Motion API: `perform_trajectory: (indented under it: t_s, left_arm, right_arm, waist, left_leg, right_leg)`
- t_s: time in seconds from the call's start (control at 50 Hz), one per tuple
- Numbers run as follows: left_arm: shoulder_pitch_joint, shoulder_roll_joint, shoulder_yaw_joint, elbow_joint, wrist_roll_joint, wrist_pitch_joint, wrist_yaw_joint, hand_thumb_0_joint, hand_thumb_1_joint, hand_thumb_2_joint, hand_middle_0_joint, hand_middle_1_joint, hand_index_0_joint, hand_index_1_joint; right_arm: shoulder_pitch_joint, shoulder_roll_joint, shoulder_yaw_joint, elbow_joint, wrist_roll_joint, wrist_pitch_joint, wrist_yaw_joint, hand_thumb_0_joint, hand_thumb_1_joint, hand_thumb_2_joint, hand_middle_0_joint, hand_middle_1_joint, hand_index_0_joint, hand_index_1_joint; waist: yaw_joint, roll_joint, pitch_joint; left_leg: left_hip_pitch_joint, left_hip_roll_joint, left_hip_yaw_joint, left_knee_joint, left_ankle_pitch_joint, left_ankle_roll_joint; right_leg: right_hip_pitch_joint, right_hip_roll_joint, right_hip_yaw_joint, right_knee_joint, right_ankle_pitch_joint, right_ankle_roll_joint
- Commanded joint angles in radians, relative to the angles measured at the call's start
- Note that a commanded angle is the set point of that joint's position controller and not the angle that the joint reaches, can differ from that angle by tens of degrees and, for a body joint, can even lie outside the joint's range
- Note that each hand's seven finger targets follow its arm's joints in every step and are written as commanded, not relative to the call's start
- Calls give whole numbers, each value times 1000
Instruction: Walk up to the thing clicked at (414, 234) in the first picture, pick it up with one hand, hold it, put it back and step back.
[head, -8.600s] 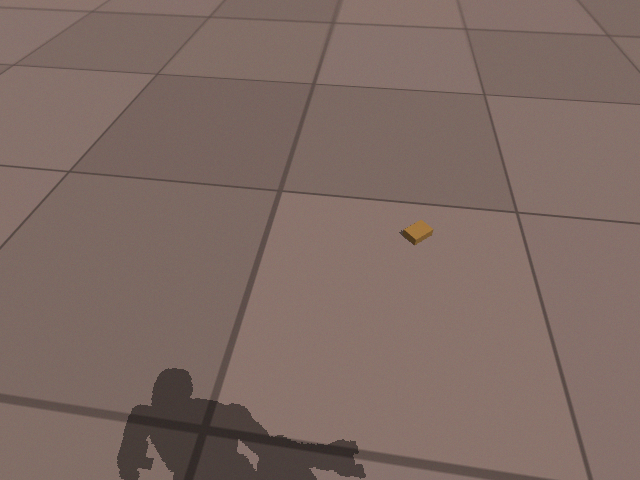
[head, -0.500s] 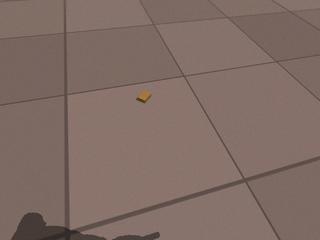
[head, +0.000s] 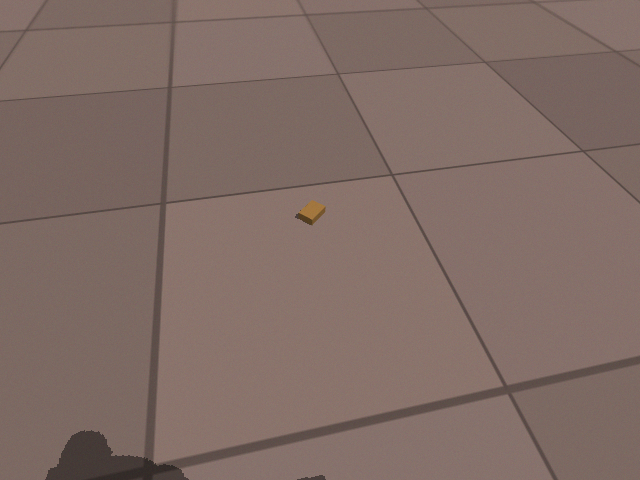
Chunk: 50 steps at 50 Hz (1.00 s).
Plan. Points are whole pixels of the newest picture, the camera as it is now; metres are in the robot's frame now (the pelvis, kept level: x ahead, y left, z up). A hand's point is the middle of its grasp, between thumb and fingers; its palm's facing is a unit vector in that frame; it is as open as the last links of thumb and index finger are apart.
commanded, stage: walk up
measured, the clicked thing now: (312, 212) +1.33 +0.02 -0.76
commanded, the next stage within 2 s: stand in 0.02 s
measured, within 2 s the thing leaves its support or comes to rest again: neither
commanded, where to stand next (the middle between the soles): +0.05 -0.01 m, yaw -2 degrees
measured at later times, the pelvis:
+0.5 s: pelvis +0.01 -0.01 +0.01, yaw -2 degrees
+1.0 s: pelvis +0.02 -0.02 +0.01, yaw -3 degrees
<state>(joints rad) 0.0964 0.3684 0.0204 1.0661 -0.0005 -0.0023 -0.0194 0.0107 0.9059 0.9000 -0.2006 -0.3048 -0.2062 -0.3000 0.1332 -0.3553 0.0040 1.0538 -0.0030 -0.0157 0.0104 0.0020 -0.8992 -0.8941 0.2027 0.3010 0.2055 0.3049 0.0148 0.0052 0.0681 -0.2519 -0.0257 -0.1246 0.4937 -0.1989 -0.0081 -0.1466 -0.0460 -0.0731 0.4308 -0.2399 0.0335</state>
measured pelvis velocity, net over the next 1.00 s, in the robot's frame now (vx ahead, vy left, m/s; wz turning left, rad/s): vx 0.02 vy -0.02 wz -0.05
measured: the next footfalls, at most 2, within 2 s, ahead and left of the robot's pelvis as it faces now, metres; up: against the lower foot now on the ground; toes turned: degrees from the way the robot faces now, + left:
none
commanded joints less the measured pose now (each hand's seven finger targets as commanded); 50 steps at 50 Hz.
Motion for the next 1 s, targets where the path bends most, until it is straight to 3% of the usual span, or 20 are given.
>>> perform_trajectory:
  t_s: [0.0, 0.04, 0.16, 0.24, 0.32, 0.52, 0.58, 0.76, 0.86, 0.9, 0.98]
  left_arm:
    - [-22, 199, 36, -21, 6, -22, 18, 0, 900, 900, -200, -300, -200, -300]
    - [-31, 198, 32, -9, 8, -24, 18, 0, 900, 900, -200, -300, -200, -300]
    - [-47, 209, 29, 10, 7, -33, 23, 0, 900, 900, -200, -300, -200, -300]
    - [-59, 211, 25, 16, 11, -33, 23, 0, 900, 900, -200, -300, -200, -300]
    - [-50, 211, 27, 20, 9, -33, 25, 0, 900, 900, -200, -300, -200, -300]
    - [-44, 203, 25, 18, 10, -29, 24, 0, 900, 900, -200, -300, -200, -300]
    - [-36, 207, 29, 17, 7, -27, 24, 0, 900, 900, -200, -300, -200, -300]
    - [-37, 206, 26, 12, 8, -24, 24, 0, 900, 900, -200, -300, -200, -300]
    - [-27, 206, 27, 9, 7, -26, 24, 0, 900, 900, -200, -300, -200, -300]
    - [-26, 207, 29, 7, 7, -27, 25, 0, 900, 900, -200, -300, -200, -300]
    - [-25, 204, 26, 5, 5, -26, 24, 0, 900, 900, -200, -300, -200, -300]
  right_arm:
    - [-64, -214, -48, -44, -12, -25, -14, 0, -900, -900, 200, 300, 200, 300]
    - [-60, -216, -47, -32, -10, -24, -14, 0, -900, -900, 200, 300, 200, 300]
    - [-86, -216, -50, -14, -3, -20, -17, 0, -900, -900, 200, 300, 200, 300]
    - [-87, -214, -48, -1, -2, -12, -14, 0, -900, -900, 200, 300, 200, 300]
    - [-94, -210, -47, 3, -3, -13, -14, 0, -900, -900, 200, 300, 200, 300]
    - [-87, -215, -43, 23, -2, -12, -14, 0, -900, -900, 200, 300, 200, 300]
    - [-90, -216, -42, 22, -5, -16, -15, 0, -900, -900, 200, 300, 200, 300]
    - [-80, -212, -40, 29, -4, -11, -15, 0, -900, -900, 200, 300, 200, 300]
    - [-74, -211, -35, 28, -3, -13, -15, 0, -900, -900, 200, 300, 200, 300]
    - [-78, -217, -38, 24, -3, -15, -17, 0, -900, -900, 200, 300, 200, 300]
    - [-70, -213, -35, 26, -3, -16, -19, 0, -900, -900, 200, 300, 200, 300]
  waist:
    - [7, 43, -115]
    - [-2, 38, -98]
    - [-7, 7, -123]
    - [-14, -17, -75]
    - [-11, -10, -105]
    - [-12, 0, -81]
    - [-3, 8, -111]
    - [-10, -7, -77]
    - [-8, 0, -89]
    - [-7, -2, -123]
    - [-10, -8, -114]
  left_leg:
    - [24, 127, -93, -151, 113, 37]
    - [23, 128, -95, -161, 114, 29]
    - [102, 129, -51, -131, 264, 27]
    - [69, 125, -45, -165, 143, 24]
    - [90, 131, -36, -160, 199, 23]
    - [90, 131, -34, -190, 155, 15]
    - [102, 139, -27, -180, 226, 17]
    - [106, 132, -26, -194, 132, 14]
    - [106, 135, -26, -196, 178, 16]
    - [134, 142, -20, -173, 245, 20]
    - [137, 142, -18, -177, 249, 17]
  right_leg:
    - [66, -75, 96, -79, 6, -55]
    - [67, -72, 94, -94, 17, -48]
    - [76, -92, 112, -124, 150, -46]
    - [58, -88, 119, -154, 61, -44]
    - [79, -92, 119, -150, 113, -44]
    - [58, -86, 124, -164, 77, -46]
    - [91, -89, 119, -147, 133, -48]
    - [41, -84, 128, -172, 50, -51]
    - [59, -83, 122, -159, 100, -46]
    - [80, -90, 125, -153, 169, -48]
    - [72, -88, 122, -149, 171, -48]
